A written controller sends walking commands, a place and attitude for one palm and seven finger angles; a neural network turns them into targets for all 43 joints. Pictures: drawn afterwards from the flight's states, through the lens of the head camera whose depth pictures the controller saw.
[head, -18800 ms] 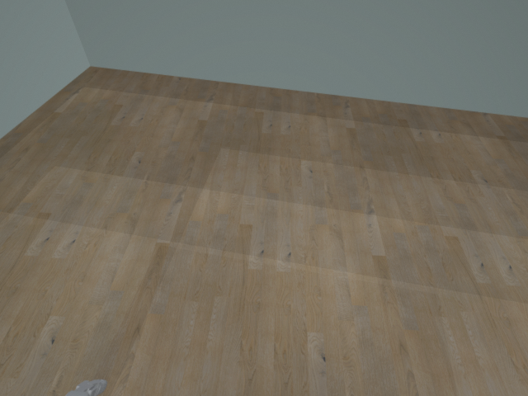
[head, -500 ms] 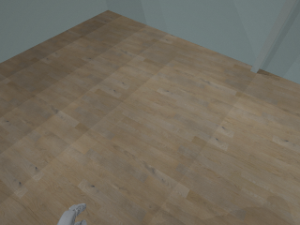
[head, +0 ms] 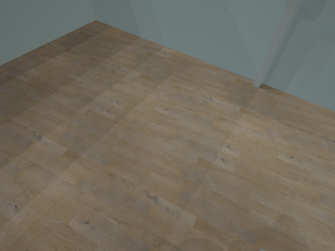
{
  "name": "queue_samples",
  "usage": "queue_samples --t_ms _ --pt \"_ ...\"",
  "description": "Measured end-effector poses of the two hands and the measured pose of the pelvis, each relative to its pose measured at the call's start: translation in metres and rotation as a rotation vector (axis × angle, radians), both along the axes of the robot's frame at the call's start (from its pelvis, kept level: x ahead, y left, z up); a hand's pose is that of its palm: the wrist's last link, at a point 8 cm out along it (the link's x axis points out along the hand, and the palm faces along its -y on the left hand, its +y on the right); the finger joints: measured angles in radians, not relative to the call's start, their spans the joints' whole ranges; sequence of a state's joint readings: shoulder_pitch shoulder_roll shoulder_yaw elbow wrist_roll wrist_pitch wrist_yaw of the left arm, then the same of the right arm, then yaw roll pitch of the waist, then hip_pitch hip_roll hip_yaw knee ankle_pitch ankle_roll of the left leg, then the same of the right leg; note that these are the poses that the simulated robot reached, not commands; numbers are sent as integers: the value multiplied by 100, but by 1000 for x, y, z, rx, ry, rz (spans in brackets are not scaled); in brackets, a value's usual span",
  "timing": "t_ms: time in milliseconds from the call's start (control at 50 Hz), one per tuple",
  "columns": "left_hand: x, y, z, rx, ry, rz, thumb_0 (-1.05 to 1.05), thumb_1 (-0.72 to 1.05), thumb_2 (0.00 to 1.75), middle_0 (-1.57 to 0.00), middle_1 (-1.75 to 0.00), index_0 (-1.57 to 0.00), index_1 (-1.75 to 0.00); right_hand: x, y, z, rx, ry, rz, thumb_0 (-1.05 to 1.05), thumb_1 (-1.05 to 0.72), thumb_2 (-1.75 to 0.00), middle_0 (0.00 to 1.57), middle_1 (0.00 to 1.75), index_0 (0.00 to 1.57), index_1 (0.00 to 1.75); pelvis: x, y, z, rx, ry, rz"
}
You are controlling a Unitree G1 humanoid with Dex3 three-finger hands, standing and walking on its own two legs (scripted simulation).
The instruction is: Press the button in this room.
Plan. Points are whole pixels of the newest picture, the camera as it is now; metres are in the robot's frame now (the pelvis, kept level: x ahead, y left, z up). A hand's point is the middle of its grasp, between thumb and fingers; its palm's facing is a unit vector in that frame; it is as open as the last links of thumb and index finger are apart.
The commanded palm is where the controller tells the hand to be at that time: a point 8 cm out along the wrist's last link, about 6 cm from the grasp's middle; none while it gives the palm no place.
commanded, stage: turn or walk to find it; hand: left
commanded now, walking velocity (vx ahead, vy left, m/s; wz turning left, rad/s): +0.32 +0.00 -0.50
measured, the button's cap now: out of the picture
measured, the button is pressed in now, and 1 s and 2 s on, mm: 0 0 0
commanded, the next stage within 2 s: stand and wait in 1.62 s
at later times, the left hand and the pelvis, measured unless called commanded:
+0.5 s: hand (139, 190) +0.32 +0.14 -0.19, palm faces -0.33 -0.93 -0.17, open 7.4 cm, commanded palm none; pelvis +0.15 -0.01 -0.02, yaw -17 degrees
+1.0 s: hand (158, 157) +0.44 +0.09 -0.18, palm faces -0.29 -0.94 -0.21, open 7.3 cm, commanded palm none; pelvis +0.37 -0.08 -0.01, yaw -21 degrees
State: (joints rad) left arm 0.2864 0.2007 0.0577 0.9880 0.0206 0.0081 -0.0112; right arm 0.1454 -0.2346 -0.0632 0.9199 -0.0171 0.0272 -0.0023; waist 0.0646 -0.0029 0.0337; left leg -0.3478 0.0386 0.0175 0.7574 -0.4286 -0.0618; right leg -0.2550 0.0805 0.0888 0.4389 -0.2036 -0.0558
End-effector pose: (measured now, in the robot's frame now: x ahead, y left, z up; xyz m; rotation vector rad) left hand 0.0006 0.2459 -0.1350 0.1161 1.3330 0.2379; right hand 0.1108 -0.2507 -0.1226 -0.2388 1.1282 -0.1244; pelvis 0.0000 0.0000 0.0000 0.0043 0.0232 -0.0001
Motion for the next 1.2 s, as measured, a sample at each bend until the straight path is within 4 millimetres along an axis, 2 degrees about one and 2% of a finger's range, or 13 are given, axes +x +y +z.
queue_samples --t_ms 60,120,200,300,400,500,560,620,700,860,1040,1120,1200 --pt "-4 17 -12 -18 40 -7 0 90 90 -20 -30 -21 -30 9 13 5 -20 -57 -12 1 -90 -90 20 30 20 30 8 15 -6 -17 3 -34" --pt "9 31 -18 -33 77 -45 0 91 90 -20 -29 -20 -30 2 23 10 -29 -78 -57 1 -90 -90 20 30 20 30 18 26 -6 -22 -14 -75" --pt "56 43 -9 -39 50 -117 1 91 90 -20 -29 -20 -30 -25 31 13 -30 -14 -139 1 -90 -90 20 30 20 30 40 33 3 -47 -21 -117" --pt "135 41 -8 -25 -22 -208 1 91 90 -19 -29 -20 -30 -67 40 6 -14 127 -255 1 -90 -90 20 30 20 30 71 29 3 -47 -19 -176" --pt "223 7 -14 -40 -62 -328 0 91 90 -19 -29 -20 -30 -107 53 -4 29 289 -389 1 -90 -90 20 30 20 30 108 15 -5 -41 -11 -240" --pt "325 -61 -22 -69 -141 -480 1 91 90 -19 -29 -20 -30 -132 64 -15 101 459 -518 1 -90 -90 20 30 20 30 151 -11 -20 -34 -3 -294" --pt "375 -102 -27 -74 -224 -539 0 91 90 -19 -29 -20 -30 -130 57 -25 147 535 -578 1 -90 -90 20 30 20 30 180 -36 -33 -19 -17 -330" --pt "398 -126 -23 -79 -248 -546 0 91 90 -19 -29 -20 -30 -98 37 -31 153 504 -601 1 -90 -90 20 30 20 30 199 -50 -30 -21 -43 -337" --pt "406 -136 -10 -66 -206 -525 0 91 90 -20 -29 -20 -30 -18 -3 -31 131 334 -566 2 -91 -90 20 30 20 30 228 -64 -15 -13 -57 -360" --pt "439 -118 7 10 -141 -496 -2 94 90 -20 -29 -20 -30 140 -57 -21 113 45 -490 1 -91 -90 20 30 19 30 293 -80 -2 -17 -34 -379" --pt "452 -102 -23 -24 43 -385 0 91 90 -20 -29 -20 -30 286 -82 -17 57 -29 -369 1 -91 -90 20 30 19 30 391 -83 -15 -34 -16 -375" --pt "470 -100 -28 -34 152 -403 0 91 90 -20 -29 -20 -30 322 -84 -15 35 -69 -392 1 -91 -90 20 30 20 30 428 -82 -17 -17 -33 -416" --pt "522 -114 -18 -36 136 -448 1 91 90 -20 -29 -20 -30 315 -76 -14 50 -8 -475 0 -91 -90 20 30 20 30 460 -90 -7 -17 -41 -431"
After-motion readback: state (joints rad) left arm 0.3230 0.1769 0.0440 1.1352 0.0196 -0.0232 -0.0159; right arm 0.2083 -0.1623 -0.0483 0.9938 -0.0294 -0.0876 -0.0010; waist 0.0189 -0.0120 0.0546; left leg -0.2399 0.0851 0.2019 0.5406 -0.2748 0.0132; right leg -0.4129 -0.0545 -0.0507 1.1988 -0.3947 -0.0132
